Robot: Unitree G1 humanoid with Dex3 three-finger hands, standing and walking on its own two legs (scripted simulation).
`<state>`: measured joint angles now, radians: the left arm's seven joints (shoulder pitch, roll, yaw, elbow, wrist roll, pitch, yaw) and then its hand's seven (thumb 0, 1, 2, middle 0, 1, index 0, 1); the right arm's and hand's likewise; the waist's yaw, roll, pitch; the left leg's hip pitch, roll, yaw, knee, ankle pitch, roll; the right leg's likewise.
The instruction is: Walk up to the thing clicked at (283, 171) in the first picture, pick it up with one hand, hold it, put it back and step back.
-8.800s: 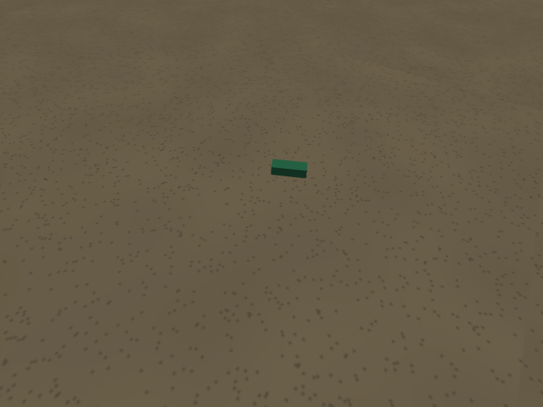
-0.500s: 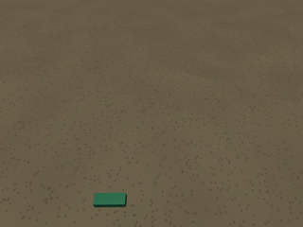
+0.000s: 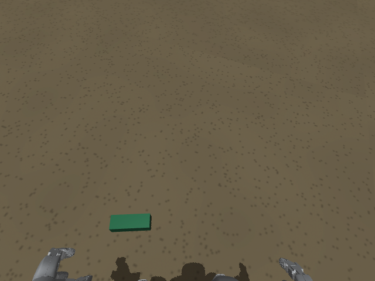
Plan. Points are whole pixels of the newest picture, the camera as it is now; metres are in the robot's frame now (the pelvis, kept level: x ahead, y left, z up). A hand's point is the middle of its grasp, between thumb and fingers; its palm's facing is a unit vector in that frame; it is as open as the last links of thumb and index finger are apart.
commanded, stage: rise first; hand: left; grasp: from above
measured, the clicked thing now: (130, 222) +0.43 +0.24 -0.72
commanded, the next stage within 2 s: none
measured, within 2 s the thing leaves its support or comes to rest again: neither
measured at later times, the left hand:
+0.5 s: hand out of the picture +0.13 +0.26 -0.22, palm faces -0.18 -0.86 -0.48, open 14.1 cm
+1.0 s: hand (95, 251) +0.26 +0.30 -0.42, palm faces -0.45 -0.40 -0.80, open 14.0 cm
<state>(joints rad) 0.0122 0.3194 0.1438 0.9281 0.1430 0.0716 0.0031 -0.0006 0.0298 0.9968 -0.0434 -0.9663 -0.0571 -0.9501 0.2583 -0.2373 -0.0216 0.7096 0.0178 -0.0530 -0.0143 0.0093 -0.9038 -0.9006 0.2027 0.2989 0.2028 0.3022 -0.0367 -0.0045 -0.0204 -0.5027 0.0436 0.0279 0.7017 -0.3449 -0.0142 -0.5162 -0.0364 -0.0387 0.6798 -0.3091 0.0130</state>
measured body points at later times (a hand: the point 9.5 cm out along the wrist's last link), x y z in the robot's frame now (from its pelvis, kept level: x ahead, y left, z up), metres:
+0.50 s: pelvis -0.01 +0.01 -0.08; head +0.09 +0.02 +0.36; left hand +0.13 +0.31 -0.19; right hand +0.17 -0.24 -0.16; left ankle +0.00 +0.13 -0.72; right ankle +0.02 -0.13 -0.72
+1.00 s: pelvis -0.07 +0.00 -0.28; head +0.13 +0.01 +0.12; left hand +0.28 +0.32 -0.37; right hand +0.09 -0.28 -0.41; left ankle +0.00 +0.13 -0.72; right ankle +0.01 -0.13 -0.72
